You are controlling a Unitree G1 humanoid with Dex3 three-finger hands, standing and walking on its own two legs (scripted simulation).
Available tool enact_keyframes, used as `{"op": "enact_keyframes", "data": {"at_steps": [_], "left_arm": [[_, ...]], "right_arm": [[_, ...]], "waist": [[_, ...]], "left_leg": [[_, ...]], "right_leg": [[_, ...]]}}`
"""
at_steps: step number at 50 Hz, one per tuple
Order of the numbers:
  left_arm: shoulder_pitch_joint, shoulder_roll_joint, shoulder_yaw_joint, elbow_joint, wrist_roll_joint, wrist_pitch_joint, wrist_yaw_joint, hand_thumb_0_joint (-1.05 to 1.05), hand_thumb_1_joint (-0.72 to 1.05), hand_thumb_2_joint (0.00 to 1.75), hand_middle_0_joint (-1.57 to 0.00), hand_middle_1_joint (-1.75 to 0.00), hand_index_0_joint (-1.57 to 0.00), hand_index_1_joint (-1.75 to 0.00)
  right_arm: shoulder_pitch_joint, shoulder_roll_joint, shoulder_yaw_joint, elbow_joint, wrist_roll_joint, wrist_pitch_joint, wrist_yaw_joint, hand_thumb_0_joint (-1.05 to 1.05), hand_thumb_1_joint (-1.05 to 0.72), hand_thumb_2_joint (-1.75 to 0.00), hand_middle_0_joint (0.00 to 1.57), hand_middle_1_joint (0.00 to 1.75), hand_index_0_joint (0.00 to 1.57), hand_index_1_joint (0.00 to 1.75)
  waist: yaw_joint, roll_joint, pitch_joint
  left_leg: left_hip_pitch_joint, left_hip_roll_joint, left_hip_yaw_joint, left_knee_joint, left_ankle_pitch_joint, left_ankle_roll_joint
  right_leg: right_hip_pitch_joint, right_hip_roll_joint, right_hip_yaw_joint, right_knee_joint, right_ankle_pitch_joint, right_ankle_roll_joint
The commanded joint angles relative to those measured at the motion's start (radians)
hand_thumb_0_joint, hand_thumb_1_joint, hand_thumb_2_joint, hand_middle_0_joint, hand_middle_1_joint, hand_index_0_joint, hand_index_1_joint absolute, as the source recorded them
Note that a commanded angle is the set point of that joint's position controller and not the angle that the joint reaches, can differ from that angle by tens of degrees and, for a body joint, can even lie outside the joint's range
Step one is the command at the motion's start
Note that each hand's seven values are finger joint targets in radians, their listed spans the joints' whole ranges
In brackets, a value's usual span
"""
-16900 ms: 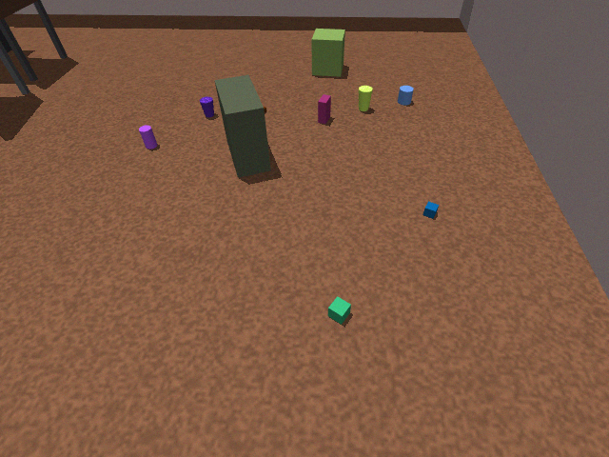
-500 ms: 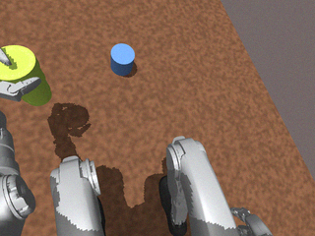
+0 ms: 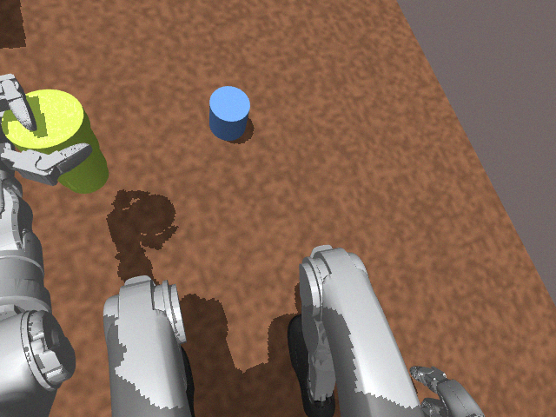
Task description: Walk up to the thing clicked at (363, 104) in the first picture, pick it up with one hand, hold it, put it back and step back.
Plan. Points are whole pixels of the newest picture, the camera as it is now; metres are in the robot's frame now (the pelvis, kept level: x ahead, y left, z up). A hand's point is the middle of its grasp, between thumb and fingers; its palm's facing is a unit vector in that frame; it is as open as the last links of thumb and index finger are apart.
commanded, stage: lift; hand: left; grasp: from the side
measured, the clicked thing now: (68, 150) +0.50 +0.24 -0.09
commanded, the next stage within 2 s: hold in 2.00 s
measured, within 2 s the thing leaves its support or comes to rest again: neither
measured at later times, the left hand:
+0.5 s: hand out of the picture +0.47 +0.25 +0.06, palm faces +0.15 -0.99 -0.07, open 7.0 cm
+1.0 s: hand out of the picture +0.41 +0.24 +0.25, palm faces +0.18 -0.98 -0.06, open 7.1 cm
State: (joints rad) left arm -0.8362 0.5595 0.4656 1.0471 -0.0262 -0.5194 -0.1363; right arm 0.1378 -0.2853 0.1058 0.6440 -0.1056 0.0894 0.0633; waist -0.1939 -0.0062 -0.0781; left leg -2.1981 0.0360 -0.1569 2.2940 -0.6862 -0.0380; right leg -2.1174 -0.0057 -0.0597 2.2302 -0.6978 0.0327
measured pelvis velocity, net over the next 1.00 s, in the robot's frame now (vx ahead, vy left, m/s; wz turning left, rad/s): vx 0.03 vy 0.01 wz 0.08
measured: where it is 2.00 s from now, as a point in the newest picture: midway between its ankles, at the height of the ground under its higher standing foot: (249, 403)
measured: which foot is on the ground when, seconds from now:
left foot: down 0.00-1.00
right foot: down 0.00-1.00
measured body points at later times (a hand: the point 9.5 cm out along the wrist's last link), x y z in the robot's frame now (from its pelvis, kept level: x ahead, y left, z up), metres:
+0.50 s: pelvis +0.00 +0.00 +0.06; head +0.20 +0.05 +0.47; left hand +0.45 +0.31 +0.07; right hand +0.12 -0.26 -0.06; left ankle +0.08 +0.14 -0.33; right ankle +0.10 -0.13 -0.33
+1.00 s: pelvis +0.03 +0.01 +0.22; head +0.16 +0.04 +0.65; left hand +0.40 +0.29 +0.25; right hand +0.19 -0.24 +0.11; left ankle +0.08 +0.14 -0.33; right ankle +0.09 -0.13 -0.33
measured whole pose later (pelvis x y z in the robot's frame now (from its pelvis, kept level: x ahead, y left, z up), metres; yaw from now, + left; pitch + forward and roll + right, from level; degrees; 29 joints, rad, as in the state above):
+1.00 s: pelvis +0.03 +0.01 +0.22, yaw +4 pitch +25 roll -4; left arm -0.32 0.31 0.24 0.42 -0.15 -0.23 -0.08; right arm 0.17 -0.24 0.01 0.62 0.04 0.00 -0.04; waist -0.06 0.03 -0.17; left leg -1.41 0.06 -0.07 1.58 -0.61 -0.02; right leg -1.35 -0.02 -0.05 1.52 -0.61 0.03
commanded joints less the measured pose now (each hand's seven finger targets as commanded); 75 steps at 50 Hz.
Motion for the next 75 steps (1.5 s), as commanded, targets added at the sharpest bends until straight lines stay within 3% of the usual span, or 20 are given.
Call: {"op": "enact_keyframes", "data": {"at_steps": [1, 12, 19, 22, 26, 27, 29, 38, 44, 46, 48, 49, 53, 54, 56, 64, 67, 68, 69, 75], "left_arm": [[-0.444, 0.294, 0.043, -0.318, -0.042, -0.106, -0.006, 0.00, 0.04, 1.33, -1.42, -1.60, -1.45, -1.59], [-0.357, 0.242, 0.040, -0.440, -0.079, -0.042, -0.061, 0.00, 0.03, 1.30, -1.38, -1.56, -1.41, -1.55], [-0.264, 0.172, 0.005, -0.498, -0.098, 0.000, -0.057, 0.00, 0.00, 1.29, -1.36, -1.54, -1.39, -1.53], [-0.251, 0.162, -0.004, -0.587, -0.121, 0.015, -0.063, 0.00, 0.00, 1.27, -1.35, -1.53, -1.39, -1.51], [-0.156, 0.123, -0.019, -0.642, -0.133, 0.053, -0.044, 0.00, 0.00, 1.27, -1.36, -1.54, -1.40, -1.52], [-0.153, 0.083, -0.051, -0.642, -0.138, 0.063, -0.040, 0.00, 0.01, 1.27, -1.35, -1.54, -1.39, -1.52], [-0.170, 0.124, -0.029, -0.742, -0.144, 0.070, -0.028, 0.00, 0.02, 1.26, -1.35, -1.53, -1.39, -1.51], [0.027, 0.020, -0.098, -0.841, -0.151, 0.151, 0.029, 0.00, 0.03, 1.28, -1.34, -1.52, -1.38, -1.51], [0.164, -0.029, -0.123, -0.919, -0.161, 0.188, 0.061, 0.00, 0.05, 1.28, -1.35, -1.53, -1.39, -1.51], [0.151, -0.054, -0.162, -0.943, -0.153, 0.189, 0.069, 0.00, 0.05, 1.29, -1.35, -1.52, -1.38, -1.51], [0.177, -0.075, -0.160, -0.897, -0.157, 0.188, 0.072, 0.00, 0.06, 1.30, -1.36, -1.53, -1.39, -1.52], [0.153, -0.048, -0.144, -0.934, -0.157, 0.180, 0.077, 0.00, 0.06, 1.29, -1.37, -1.53, -1.40, -1.52], [0.230, -0.102, -0.202, -0.866, -0.150, 0.177, 0.066, 0.00, 0.05, 1.28, -1.35, -1.52, -1.38, -1.50], [0.192, -0.080, -0.195, -0.926, -0.150, 0.168, 0.066, 0.00, 0.07, 1.28, -1.36, -1.52, -1.39, -1.50], [0.185, -0.125, -0.236, -0.902, -0.159, 0.163, 0.054, 0.00, 0.06, 1.27, -1.36, -1.51, -1.39, -1.50], [0.238, -0.115, -0.204, -0.874, -0.168, 0.140, 0.055, 0.00, 0.08, 1.27, -1.38, -1.50, -1.40, -1.50], [0.235, -0.142, -0.240, -0.869, -0.167, 0.128, 0.048, 0.00, 0.08, 1.27, -1.38, -1.50, -1.40, -1.50], [0.233, -0.114, -0.212, -0.878, -0.164, 0.126, 0.053, 0.00, 0.09, 1.27, -1.39, -1.50, -1.41, -1.50], [0.224, -0.142, -0.245, -0.894, -0.161, 0.122, 0.052, 0.00, 0.07, 1.26, -1.38, -1.49, -1.40, -1.49], [0.281, -0.153, -0.230, -0.861, -0.163, 0.123, 0.065, 0.00, 0.14, 1.29, -1.38, -1.51, -1.39, -1.50]], "right_arm": [[0.173, -0.218, -0.088, -0.031, 0.002, -0.015, -0.018, 0.00, -0.95, -0.91, 0.20, 0.30, 0.20, 0.30], [0.189, -0.209, -0.130, -0.040, 0.039, -0.024, -0.035, 0.00, -0.94, -0.91, 0.20, 0.30, 0.20, 0.30], [0.177, -0.189, -0.153, -0.067, 0.065, -0.043, -0.052, 0.00, -0.94, -0.91, 0.20, 0.30, 0.20, 0.30], [0.174, -0.185, -0.159, -0.077, 0.078, -0.056, -0.061, 0.00, -0.94, -0.90, 0.20, 0.30, 0.20, 0.30], [0.156, -0.173, -0.166, -0.095, 0.093, -0.068, -0.074, 0.00, -0.93, -0.90, 0.20, 0.30, 0.20, 0.30], [0.152, -0.167, -0.162, -0.095, 0.098, -0.071, -0.076, 0.00, -0.93, -0.90, 0.20, 0.30, 0.20, 0.30], [0.153, -0.165, -0.167, -0.089, 0.105, -0.079, -0.082, 0.00, -0.93, -0.90, 0.20, 0.30, 0.20, 0.30], [0.128, -0.134, -0.169, -0.100, 0.125, -0.101, -0.102, 0.00, -0.92, -0.90, 0.20, 0.30, 0.20, 0.30], [0.106, -0.121, -0.169, -0.121, 0.139, -0.119, -0.110, 0.00, -0.92, -0.90, 0.20, 0.30, 0.20, 0.30], [0.095, -0.114, -0.166, -0.120, 0.140, -0.125, -0.116, 0.00, -0.92, -0.90, 0.20, 0.30, 0.20, 0.30], [0.097, -0.102, -0.162, -0.102, 0.142, -0.131, -0.117, 0.00, -0.92, -0.90, 0.20, 0.30, 0.20, 0.30], [0.100, -0.102, -0.161, -0.104, 0.142, -0.136, -0.119, 0.00, -0.92, -0.90, 0.20, 0.30, 0.20, 0.30], [0.105, -0.096, -0.155, -0.092, 0.138, -0.147, -0.120, 0.00, -0.92, -0.90, 0.20, 0.30, 0.20, 0.30], [0.103, -0.098, -0.158, -0.098, 0.137, -0.150, -0.119, 0.00, -0.92, -0.90, 0.20, 0.30, 0.20, 0.30], [0.112, -0.091, -0.153, -0.090, 0.137, -0.156, -0.119, 0.00, -0.92, -0.90, 0.20, 0.30, 0.20, 0.30], [0.103, -0.092, -0.153, -0.103, 0.132, -0.166, -0.113, 0.00, -0.93, -0.90, 0.20, 0.30, 0.20, 0.30], [0.116, -0.086, -0.148, -0.089, 0.128, -0.165, -0.110, 0.00, -0.93, -0.90, 0.20, 0.30, 0.20, 0.30], [0.122, -0.091, -0.154, -0.087, 0.128, -0.165, -0.112, 0.00, -0.93, -0.90, 0.20, 0.30, 0.20, 0.30], [0.106, -0.082, -0.150, -0.103, 0.128, -0.165, -0.112, 0.00, -0.93, -0.90, 0.20, 0.30, 0.20, 0.30], [0.128, -0.081, -0.154, -0.092, 0.123, -0.157, -0.114, 0.00, -0.92, -0.90, 0.20, 0.30, 0.20, 0.30]], "waist": [[0.009, 0.283, -0.775], [0.049, 0.306, -0.827], [0.057, 0.232, -0.789], [0.068, 0.226, -0.821], [0.089, 0.205, -0.790], [0.077, 0.210, -0.756], [0.093, 0.221, -0.781], [0.111, 0.177, -0.706], [0.126, 0.130, -0.682], [0.111, 0.143, -0.602], [0.112, 0.126, -0.533], [0.116, 0.123, -0.556], [0.123, 0.135, -0.507], [0.127, 0.148, -0.517], [0.113, 0.133, -0.498], [0.147, 0.099, -0.463], [0.139, 0.112, -0.426], [0.149, 0.115, -0.443], [0.144, 0.111, -0.426], [0.146, 0.090, -0.416]], "left_leg": [[0.518, -0.014, 0.100, -0.268, 0.177, 0.055], [0.677, -0.012, 0.094, -0.355, 0.268, 0.052], [0.671, -0.016, 0.099, -0.442, 0.156, 0.061], [0.728, -0.015, 0.098, -0.476, 0.183, 0.062], [0.800, -0.009, 0.090, -0.548, 0.153, 0.059], [0.809, -0.009, 0.083, -0.572, 0.143, 0.058], [0.867, -0.005, 0.079, -0.604, 0.155, 0.056], [1.030, -0.006, 0.079, -0.772, 0.194, 0.056], [1.159, -0.005, 0.087, -0.875, 0.310, 0.056], [1.196, -0.003, 0.078, -0.940, 0.251, 0.050], [1.198, -0.002, 0.075, -0.979, 0.218, 0.051], [1.223, -0.002, 0.077, -0.990, 0.245, 0.051], [1.339, 0.000, 0.078, -1.072, 0.306, 0.043], [1.358, -0.003, 0.084, -1.090, 0.306, 0.042], [1.391, -0.001, 0.085, -1.117, 0.324, 0.041], [1.483, -0.008, 0.102, -1.223, 0.374, 0.040], [1.521, -0.006, 0.106, -1.260, 0.388, 0.038], [1.540, -0.006, 0.107, -1.270, 0.404, 0.037], [1.541, -0.009, 0.114, -1.280, 0.389, 0.038], [1.612, -0.008, 0.120, -1.329, 0.473, 0.036]], "right_leg": [[0.406, 0.026, -0.040, -0.249, 0.234, -0.060], [0.419, 0.014, -0.032, -0.300, 0.280, -0.071], [0.475, 0.015, -0.014, -0.407, 0.194, -0.070], [0.523, 0.013, -0.008, -0.445, 0.215, -0.068], [0.560, 0.011, 0.001, -0.516, 0.188, -0.068], [0.561, 0.008, 0.000, -0.530, 0.185, -0.068], [0.594, 0.009, 0.005, -0.558, 0.197, -0.069], [0.797, 0.009, 0.013, -0.744, 0.237, -0.061], [0.970, 0.012, 0.013, -0.861, 0.346, -0.054], [0.967, 0.012, 0.013, -0.906, 0.303, -0.055], [0.979, 0.013, 0.015, -0.945, 0.283, -0.052], [1.023, 0.013, 0.017, -0.960, 0.305, -0.052], [1.072, 0.013, 0.010, -1.025, 0.350, -0.055], [1.102, 0.013, 0.012, -1.049, 0.352, -0.056], [1.131, 0.014, 0.009, -1.078, 0.370, -0.054], [1.293, 0.012, 0.008, -1.190, 0.415, -0.052], [1.309, 0.015, 0.005, -1.216, 0.432, -0.050], [1.327, 0.015, 0.006, -1.225, 0.443, -0.051], [1.342, 0.014, 0.010, -1.240, 0.436, -0.049], [1.425, 0.020, 0.005, -1.290, 0.506, -0.048]]}}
